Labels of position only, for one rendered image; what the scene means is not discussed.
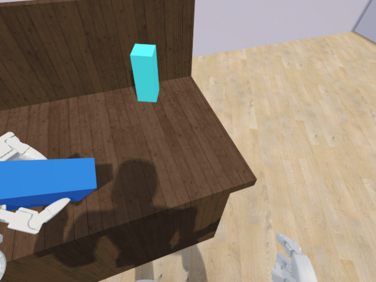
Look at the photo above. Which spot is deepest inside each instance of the right robot hand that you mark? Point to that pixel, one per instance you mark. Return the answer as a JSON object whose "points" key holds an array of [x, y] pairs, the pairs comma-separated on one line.
{"points": [[298, 269]]}

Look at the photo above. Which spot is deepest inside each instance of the sponge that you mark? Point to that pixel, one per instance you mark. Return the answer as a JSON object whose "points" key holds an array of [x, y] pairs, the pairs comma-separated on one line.
{"points": [[33, 183]]}

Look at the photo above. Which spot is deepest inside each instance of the left robot hand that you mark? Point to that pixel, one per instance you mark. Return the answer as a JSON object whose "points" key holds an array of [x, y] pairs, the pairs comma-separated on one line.
{"points": [[25, 220]]}

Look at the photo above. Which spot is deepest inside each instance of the table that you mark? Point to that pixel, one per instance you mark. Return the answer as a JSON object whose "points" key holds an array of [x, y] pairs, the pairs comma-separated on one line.
{"points": [[164, 170]]}

